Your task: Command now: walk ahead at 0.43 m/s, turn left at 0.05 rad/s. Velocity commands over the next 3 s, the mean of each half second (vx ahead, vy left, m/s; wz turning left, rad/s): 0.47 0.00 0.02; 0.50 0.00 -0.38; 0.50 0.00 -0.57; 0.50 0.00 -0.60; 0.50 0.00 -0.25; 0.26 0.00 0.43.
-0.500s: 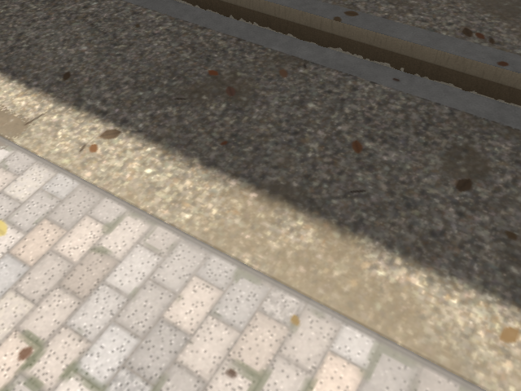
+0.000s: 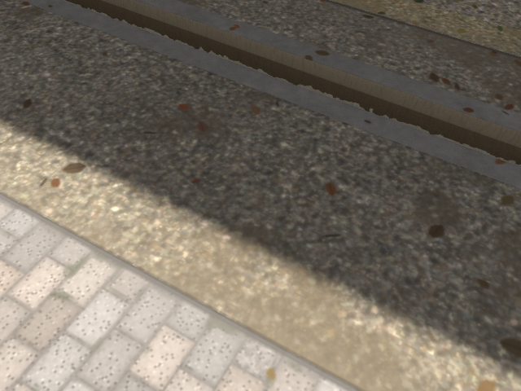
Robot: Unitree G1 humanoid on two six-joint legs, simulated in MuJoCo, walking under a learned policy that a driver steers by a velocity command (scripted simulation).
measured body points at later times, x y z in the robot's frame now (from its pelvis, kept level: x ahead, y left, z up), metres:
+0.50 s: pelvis +0.25 -0.05 +0.00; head +0.28 -0.05 +0.45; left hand +0.27 +0.23 -0.12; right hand +0.46 -0.29 -0.09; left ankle +0.44 +0.12 -0.69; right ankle +0.17 -0.14 -0.74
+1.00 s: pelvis +0.54 -0.02 +0.00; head +0.56 -0.03 +0.45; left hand +0.78 +0.19 -0.09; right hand +0.52 -0.31 -0.12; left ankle +0.49 +0.10 -0.74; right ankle +0.66 -0.21 -0.69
